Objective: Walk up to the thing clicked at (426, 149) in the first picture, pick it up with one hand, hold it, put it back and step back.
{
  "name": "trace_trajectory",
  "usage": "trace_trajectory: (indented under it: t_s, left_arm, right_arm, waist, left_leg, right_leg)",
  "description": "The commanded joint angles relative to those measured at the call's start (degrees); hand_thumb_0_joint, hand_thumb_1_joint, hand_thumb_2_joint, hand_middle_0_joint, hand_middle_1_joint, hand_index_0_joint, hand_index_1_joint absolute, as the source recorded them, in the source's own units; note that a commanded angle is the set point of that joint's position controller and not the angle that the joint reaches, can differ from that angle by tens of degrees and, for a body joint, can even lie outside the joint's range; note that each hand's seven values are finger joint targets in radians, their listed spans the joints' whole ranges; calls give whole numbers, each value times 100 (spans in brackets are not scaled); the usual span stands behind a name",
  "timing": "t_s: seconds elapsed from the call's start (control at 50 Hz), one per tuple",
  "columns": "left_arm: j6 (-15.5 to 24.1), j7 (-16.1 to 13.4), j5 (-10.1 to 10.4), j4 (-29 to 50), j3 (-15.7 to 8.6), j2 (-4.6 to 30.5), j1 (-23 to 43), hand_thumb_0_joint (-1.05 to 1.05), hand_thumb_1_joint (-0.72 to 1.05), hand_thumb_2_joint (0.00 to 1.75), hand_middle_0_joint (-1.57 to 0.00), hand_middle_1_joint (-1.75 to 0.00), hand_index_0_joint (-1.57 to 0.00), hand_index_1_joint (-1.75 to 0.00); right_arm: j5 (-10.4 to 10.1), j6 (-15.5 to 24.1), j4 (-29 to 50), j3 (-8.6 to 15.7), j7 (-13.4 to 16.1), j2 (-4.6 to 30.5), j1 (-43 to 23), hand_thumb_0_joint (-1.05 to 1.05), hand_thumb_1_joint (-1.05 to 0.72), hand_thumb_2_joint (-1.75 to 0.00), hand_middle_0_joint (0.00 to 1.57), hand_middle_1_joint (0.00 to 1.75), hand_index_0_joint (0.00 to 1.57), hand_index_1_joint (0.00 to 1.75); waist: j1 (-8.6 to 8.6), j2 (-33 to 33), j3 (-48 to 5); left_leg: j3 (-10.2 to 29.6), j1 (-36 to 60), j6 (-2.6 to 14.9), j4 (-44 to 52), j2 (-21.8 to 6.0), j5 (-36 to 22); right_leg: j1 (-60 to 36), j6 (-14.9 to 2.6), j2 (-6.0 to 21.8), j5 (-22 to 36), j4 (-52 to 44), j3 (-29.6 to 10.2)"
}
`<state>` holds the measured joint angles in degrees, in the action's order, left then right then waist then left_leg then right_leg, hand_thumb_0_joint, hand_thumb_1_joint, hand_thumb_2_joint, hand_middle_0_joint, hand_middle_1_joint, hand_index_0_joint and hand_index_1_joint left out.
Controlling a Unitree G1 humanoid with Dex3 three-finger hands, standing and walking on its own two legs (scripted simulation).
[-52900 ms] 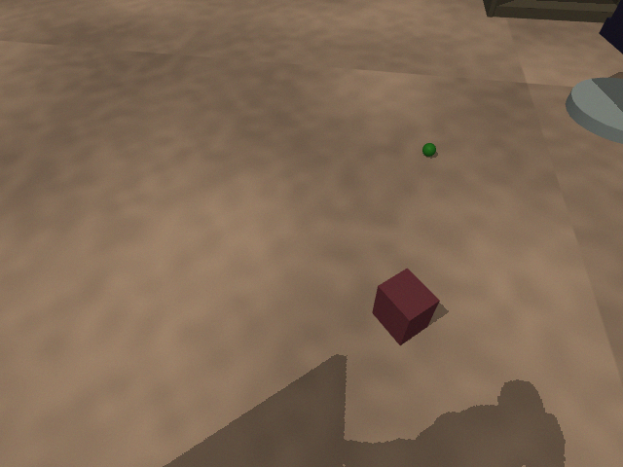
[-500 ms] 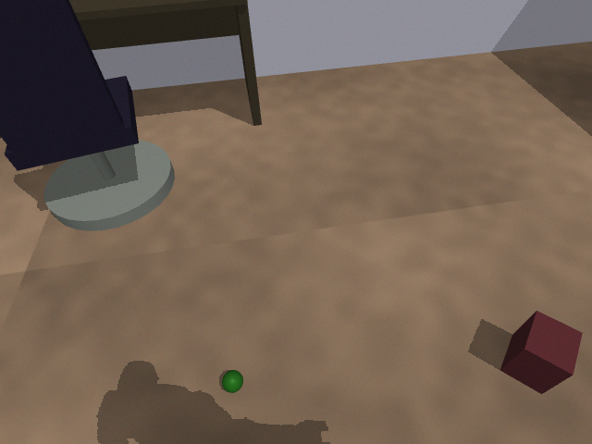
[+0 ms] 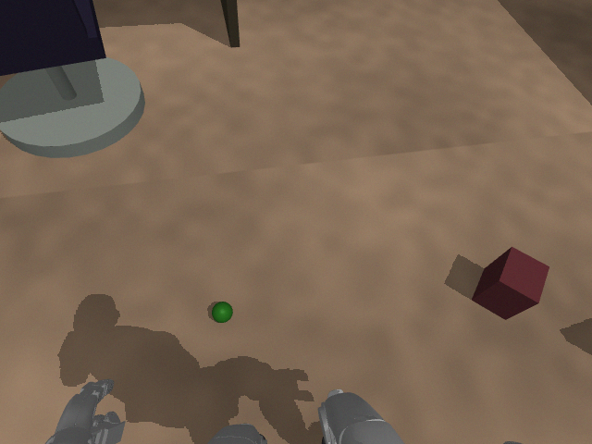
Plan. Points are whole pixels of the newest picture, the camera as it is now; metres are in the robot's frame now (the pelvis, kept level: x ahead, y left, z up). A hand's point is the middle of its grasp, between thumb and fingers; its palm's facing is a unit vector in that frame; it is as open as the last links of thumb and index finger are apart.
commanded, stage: step back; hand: left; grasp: from above
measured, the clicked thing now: (222, 312) +0.50 +0.21 -0.73
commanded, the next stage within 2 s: none
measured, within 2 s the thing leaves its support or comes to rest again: neither
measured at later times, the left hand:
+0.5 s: hand out of the picture -0.01 +0.24 -0.14, palm faces -0.07 -0.91 -0.40, open 7.4 cm
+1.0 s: hand out of the picture -0.16 +0.26 -0.16, palm faces -0.01 -0.93 -0.37, open 7.4 cm
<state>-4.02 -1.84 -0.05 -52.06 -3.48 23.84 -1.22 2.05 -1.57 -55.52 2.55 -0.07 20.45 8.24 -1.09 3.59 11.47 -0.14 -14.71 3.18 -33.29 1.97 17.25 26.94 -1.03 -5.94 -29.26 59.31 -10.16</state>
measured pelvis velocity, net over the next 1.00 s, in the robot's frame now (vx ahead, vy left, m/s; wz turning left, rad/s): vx -0.27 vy -0.01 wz -0.03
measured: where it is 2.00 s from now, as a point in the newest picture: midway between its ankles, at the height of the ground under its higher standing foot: outside the picture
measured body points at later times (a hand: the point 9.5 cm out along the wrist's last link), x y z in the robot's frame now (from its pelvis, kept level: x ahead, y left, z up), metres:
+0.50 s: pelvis -0.12 -0.02 +0.00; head -0.08 -0.04 +0.44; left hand -0.01 +0.29 -0.11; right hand -0.03 -0.34 -0.13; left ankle -0.07 +0.10 -0.68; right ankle -0.11 -0.13 -0.73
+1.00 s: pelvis -0.27 -0.01 +0.00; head -0.21 +0.02 +0.44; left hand -0.16 +0.31 -0.13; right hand -0.17 -0.32 -0.10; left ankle -0.22 +0.10 -0.73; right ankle -0.32 -0.17 -0.64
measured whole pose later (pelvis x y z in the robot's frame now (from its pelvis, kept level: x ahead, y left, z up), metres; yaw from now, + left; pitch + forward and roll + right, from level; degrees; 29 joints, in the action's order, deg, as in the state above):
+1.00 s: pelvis -0.27 -0.01 +0.00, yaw -2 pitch -2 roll -2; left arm -4.3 -0.8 -0.8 -46.1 -5.2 23.4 -9.5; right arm 1.8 -0.7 -48.1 2.0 0.8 20.3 8.9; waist 0.5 2.5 9.8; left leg 0.1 -18.0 1.7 -33.8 -0.8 13.8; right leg 24.8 1.4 -6.0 -29.3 68.9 -9.2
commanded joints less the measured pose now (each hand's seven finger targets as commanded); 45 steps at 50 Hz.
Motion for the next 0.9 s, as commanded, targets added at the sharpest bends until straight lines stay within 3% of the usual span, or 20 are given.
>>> trace_trajectory:
  t_s: [0.0,0.12,0.24,0.28,0.34,0.36,0.38,0.4,0.44,0.48,0.56,0.62,0.66,0.7,0.72,0.74,0.76,0.78,0.82,0.88]
  left_arm:
    - [118,-37,-54,363,-270,855,-703,0,90,90,-20,-30,-20,-30]
    - [132,1,-67,711,-321,797,-433,0,90,90,-20,-30,-20,-30]
    - [152,74,-119,634,-384,817,-896,0,90,90,-20,-30,-20,-30]
    - [178,123,-123,592,-403,787,-1128,0,90,90,-20,-30,-20,-30]
    - [232,151,-183,377,-455,797,-1730,0,90,90,-20,-30,-20,-30]
    - [268,146,-250,496,-549,1136,-1621,0,90,90,-20,-30,-20,-30]
    - [251,171,-187,684,-624,1609,-1220,0,90,90,-20,-30,-20,-30]
    - [287,160,-272,963,-632,1727,-746,0,90,90,-20,-30,-20,-30]
    - [321,81,-169,1119,-475,1143,-172,0,90,90,-20,-30,-20,-30]
    - [319,54,-200,1148,-482,1046,-184,0,90,90,-20,-30,-20,-30]
    - [298,27,-246,1224,-472,992,-712,0,90,90,-20,-30,-20,-30]
    - [244,11,-221,1265,-475,1079,-828,0,90,90,-20,-30,-20,-30]
    - [198,41,-168,1318,-448,1085,-702,0,90,90,-20,-30,-20,-30]
    - [136,83,-115,1365,-392,1114,-587,0,90,90,-20,-30,-20,-30]
    - [110,109,-109,1393,-334,893,-680,0,90,90,-20,-30,-20,-30]
    - [144,86,-71,1527,-302,798,-418,0,90,90,-20,-30,-20,-30]
    - [144,-1,-170,1495,-441,991,-12,0,90,90,-20,-30,-20,-30]
    - [103,-6,-172,1339,-455,1001,-27,0,90,90,-20,-30,-20,-30]
    - [99,0,-6,1109,-427,830,-653,0,90,90,-20,-30,-20,-30]
    - [109,19,-80,989,-481,860,-930,0,90,90,-20,-30,-20,-30]
  right_arm:
    - [-74,173,662,384,262,1394,-196,0,-90,-90,20,30,20,30]
    - [-91,147,745,441,295,1420,359,0,-90,-90,20,30,20,30]
    - [-60,144,1044,481,221,1647,-36,0,-90,-90,20,30,20,30]
    - [-57,129,1051,459,198,1660,-167,0,-90,-90,20,30,20,30]
    - [-115,58,1049,416,151,1568,-411,0,-90,-90,20,30,20,30]
    - [-160,49,1086,353,135,1362,-322,0,-90,-90,20,30,20,30]
    - [-186,34,1140,345,165,1167,-579,0,-90,-90,20,30,20,30]
    - [-134,-23,1035,407,194,1295,-426,0,-90,-90,20,30,20,30]
    - [-219,-18,789,361,151,1300,126,0,-90,-90,20,30,20,30]
    - [-258,62,771,284,183,1258,307,0,-90,-90,20,30,20,30]
    - [-196,83,971,253,209,1251,195,0,-90,-90,20,30,20,30]
    - [-142,94,1009,263,199,1224,301,0,-90,-90,20,30,20,30]
    - [-132,121,844,285,173,1178,657,0,-90,-90,20,30,20,30]
    - [-87,161,708,344,152,1211,1036,0,-90,-90,20,30,20,30]
    - [-1,180,755,437,149,1487,915,0,-90,-90,20,30,20,30]
    - [32,158,920,572,95,2220,556,0,-90,-90,20,30,20,30]
    - [44,164,1011,625,98,2404,428,0,-90,-90,20,30,20,30]
    - [42,208,975,545,144,2046,284,0,-90,-90,20,30,20,30]
    - [37,221,1050,380,209,1650,-150,0,-90,-90,20,30,20,30]
    - [-1,220,1110,389,212,1482,-27,0,-90,-90,20,30,20,30]
  waist:
    - [194,-1113,-1630]
    - [-206,-1012,-1476]
    - [-42,-1044,-1537]
    - [59,-1042,-1613]
    - [353,-857,-1621]
    - [274,84,-1416]
    - [397,1242,-905]
    - [332,1163,-571]
    - [-48,245,-550]
    - [-32,412,-822]
    - [355,571,-1163]
    - [395,764,-1358]
    - [230,670,-1546]
    - [-8,334,-1616]
    - [44,-338,-1568]
    - [-3,-1826,-1295]
    - [-331,-1801,-1100]
    - [-149,-949,-1043]
    - [293,-773,-1108]
    - [211,-1011,-1164]
  left_leg:
    - [1227,1729,477,597,-1455,-4290]
    - [1275,1891,637,534,-1592,-4214]
    - [1561,927,1053,787,-1974,-2549]
    - [1434,641,882,748,-1869,-2006]
    - [1078,-287,324,391,-1486,-1065]
    - [718,-1019,-43,-325,-875,-235]
    - [49,-1174,-342,-1715,283,1337]
    - [606,-908,-412,-2972,331,1854]
    - [1004,-889,-374,-3557,514,1090]
    - [822,-1066,-414,-3498,559,913]
    - [589,-1388,-485,-2463,313,1339]
    - [347,-1014,-419,-1318,57,1346]
    - [99,-540,-350,-258,37,836]
    - [26,361,-207,979,-54,-558]
    - [1111,727,41,1193,-776,-552]
    - [2757,473,777,1479,-2111,-1575]
    - [3351,-381,1478,1652,-2636,-1775]
    - [2623,-414,1257,1322,-2289,-2375]
    - [1554,198,799,915,-1652,-3218]
    - [1354,594,931,752,-1562,-3250]
  right_leg:
    - [376,132,63,304,761,-89]
    - [197,227,187,73,-297,96]
    - [-624,108,447,51,-1027,539]
    - [-988,4,535,302,-1742,627]
    - [-1990,-260,669,1476,-3214,622]
    - [-2015,-573,1377,1420,-3649,-611]
    - [-894,-1409,2448,1353,-4421,-1856]
    - [66,-1803,2949,1267,-4620,-2320]
    - [-233,-1300,2087,2562,-4074,-868]
    - [-873,-1034,1764,3134,-3733,-264]
    - [-2234,-1170,1959,3628,-3402,-263]
    - [-2423,-1200,2128,4023,-3175,-382]
    - [-2385,-1038,1960,3785,-2920,-242]
    - [-1715,-651,1748,3054,-2631,48]
    - [-859,-350,1340,2013,-2237,250]
    - [75,15,265,150,-1183,1098]
    - [-142,77,201,-826,120,319]
    - [-238,-2,94,-641,777,-157]
    - [262,-50,-78,-110,1351,-221]
    - [318,174,-39,61,1519,-107]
